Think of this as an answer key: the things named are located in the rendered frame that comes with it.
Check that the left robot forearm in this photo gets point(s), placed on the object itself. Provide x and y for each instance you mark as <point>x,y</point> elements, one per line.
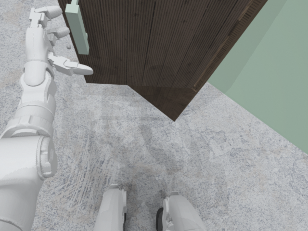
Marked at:
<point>36,110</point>

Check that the handle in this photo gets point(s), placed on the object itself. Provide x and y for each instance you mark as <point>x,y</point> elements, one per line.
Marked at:
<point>75,21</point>

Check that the right robot thigh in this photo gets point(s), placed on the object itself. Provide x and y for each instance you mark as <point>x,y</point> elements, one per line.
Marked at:
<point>182,214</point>

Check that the robot right shin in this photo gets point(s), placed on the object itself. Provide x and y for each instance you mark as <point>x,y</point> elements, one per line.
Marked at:
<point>168,226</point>

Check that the left robot upper arm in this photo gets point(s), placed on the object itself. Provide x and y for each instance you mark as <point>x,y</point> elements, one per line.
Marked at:
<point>25,163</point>

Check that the cupboard door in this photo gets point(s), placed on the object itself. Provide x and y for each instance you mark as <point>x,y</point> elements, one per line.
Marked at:
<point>158,43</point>

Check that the robot left hand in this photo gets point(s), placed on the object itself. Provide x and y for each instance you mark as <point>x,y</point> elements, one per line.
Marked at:
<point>39,42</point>

